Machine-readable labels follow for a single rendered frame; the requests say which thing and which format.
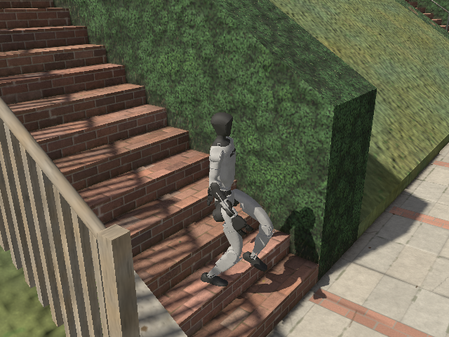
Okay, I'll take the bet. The right robot hand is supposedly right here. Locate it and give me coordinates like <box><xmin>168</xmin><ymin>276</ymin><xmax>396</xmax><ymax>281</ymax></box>
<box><xmin>232</xmin><ymin>215</ymin><xmax>254</xmax><ymax>236</ymax></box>

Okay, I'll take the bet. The left robot foot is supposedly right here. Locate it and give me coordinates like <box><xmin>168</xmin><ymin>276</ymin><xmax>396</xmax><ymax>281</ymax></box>
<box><xmin>243</xmin><ymin>251</ymin><xmax>267</xmax><ymax>272</ymax></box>

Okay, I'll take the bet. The robot foot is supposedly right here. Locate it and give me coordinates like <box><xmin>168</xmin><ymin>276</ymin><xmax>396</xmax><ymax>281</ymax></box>
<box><xmin>201</xmin><ymin>272</ymin><xmax>228</xmax><ymax>286</ymax></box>
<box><xmin>243</xmin><ymin>251</ymin><xmax>267</xmax><ymax>272</ymax></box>

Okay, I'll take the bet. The right robot foot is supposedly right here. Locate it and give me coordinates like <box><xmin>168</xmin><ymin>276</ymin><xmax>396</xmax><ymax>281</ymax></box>
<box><xmin>201</xmin><ymin>272</ymin><xmax>228</xmax><ymax>286</ymax></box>

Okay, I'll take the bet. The left robot hand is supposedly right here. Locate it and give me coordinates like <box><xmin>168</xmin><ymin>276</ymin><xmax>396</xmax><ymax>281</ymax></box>
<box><xmin>207</xmin><ymin>188</ymin><xmax>213</xmax><ymax>206</ymax></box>

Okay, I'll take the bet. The robot right forearm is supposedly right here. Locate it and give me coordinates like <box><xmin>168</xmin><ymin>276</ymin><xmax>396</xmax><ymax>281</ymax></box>
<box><xmin>210</xmin><ymin>183</ymin><xmax>238</xmax><ymax>219</ymax></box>

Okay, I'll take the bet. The robot right upper arm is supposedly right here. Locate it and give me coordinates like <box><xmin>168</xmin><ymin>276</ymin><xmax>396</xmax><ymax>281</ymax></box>
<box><xmin>209</xmin><ymin>147</ymin><xmax>224</xmax><ymax>189</ymax></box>

